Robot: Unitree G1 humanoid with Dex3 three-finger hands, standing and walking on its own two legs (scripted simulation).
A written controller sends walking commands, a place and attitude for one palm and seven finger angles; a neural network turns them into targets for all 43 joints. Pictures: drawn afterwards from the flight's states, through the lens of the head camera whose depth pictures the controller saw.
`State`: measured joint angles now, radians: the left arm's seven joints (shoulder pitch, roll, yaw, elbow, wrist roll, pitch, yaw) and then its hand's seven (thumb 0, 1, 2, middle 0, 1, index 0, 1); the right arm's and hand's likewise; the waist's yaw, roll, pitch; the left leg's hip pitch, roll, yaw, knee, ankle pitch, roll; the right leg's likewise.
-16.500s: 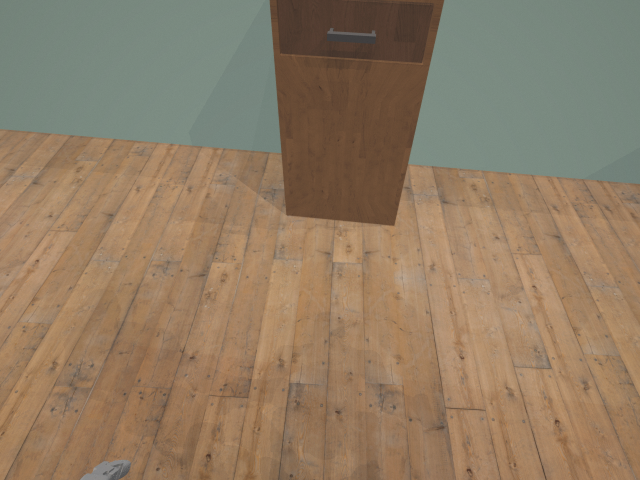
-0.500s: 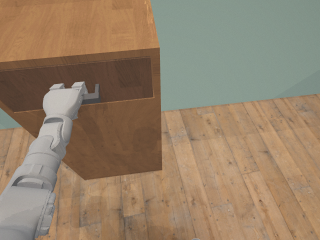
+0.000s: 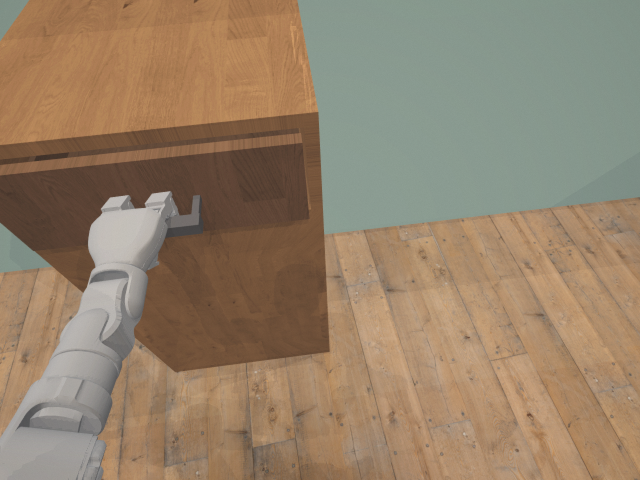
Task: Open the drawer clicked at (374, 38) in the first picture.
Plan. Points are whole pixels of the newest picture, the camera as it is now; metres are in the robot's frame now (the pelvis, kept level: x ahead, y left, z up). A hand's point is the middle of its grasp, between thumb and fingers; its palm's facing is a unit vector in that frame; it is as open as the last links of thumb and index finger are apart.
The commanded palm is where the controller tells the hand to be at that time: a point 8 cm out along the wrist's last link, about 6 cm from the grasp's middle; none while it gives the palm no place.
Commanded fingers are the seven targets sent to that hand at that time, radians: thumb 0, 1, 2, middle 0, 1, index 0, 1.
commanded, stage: pull the drawer open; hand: left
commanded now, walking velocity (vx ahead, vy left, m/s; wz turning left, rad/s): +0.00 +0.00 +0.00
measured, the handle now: (151, 218) +0.45 +0.25 +0.05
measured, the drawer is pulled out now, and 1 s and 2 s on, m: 0.02 0.15 0.27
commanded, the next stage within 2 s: none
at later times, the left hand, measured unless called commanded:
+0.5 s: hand (141, 302) +0.33 +0.24 +0.03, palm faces +0.00 -0.05 -1.00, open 5.3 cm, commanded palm +0.30 +0.25 +0.08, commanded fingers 0.00 0.90 0.90 -0.40 -1.35 -0.40 -1.35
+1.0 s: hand (135, 345) +0.27 +0.23 +0.03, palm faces +0.01 -0.09 -1.00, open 5.4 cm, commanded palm +0.24 +0.24 +0.08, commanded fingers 0.00 0.90 0.90 -0.40 -1.35 -0.40 -1.35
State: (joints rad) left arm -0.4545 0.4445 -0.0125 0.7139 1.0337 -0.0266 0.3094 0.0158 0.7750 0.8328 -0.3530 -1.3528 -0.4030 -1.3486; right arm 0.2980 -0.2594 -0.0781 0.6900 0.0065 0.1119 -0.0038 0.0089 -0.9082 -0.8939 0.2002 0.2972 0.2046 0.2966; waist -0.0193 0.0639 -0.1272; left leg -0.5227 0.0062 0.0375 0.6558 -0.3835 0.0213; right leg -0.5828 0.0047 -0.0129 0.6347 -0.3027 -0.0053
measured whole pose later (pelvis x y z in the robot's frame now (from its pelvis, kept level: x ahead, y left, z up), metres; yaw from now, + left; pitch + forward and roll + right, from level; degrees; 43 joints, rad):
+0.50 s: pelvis +0.00 -0.01 +0.00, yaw +1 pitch +10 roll +0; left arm -0.18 0.39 -0.05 0.41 1.02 0.02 0.28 0.02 0.76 0.83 -0.35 -1.35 -0.42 -1.35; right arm 0.16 -0.24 -0.05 0.64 0.00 0.08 -0.03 0.01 -0.91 -0.89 0.20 0.30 0.20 0.30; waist 0.04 0.06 -0.10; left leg -0.41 0.00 0.03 0.61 -0.37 0.01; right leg -0.48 0.00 -0.02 0.62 -0.31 -0.02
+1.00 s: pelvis +0.00 -0.01 +0.01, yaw -1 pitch +8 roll +1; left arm 0.11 0.38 -0.02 0.15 1.00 0.04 0.30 0.03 0.75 0.81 -0.34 -1.35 -0.42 -1.35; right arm 0.15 -0.25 -0.04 0.65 -0.01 0.06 -0.03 0.01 -0.91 -0.89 0.20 0.30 0.20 0.30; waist 0.05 0.06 -0.09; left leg -0.36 0.01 0.05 0.59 -0.37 0.00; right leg -0.45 0.01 0.00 0.63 -0.32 -0.02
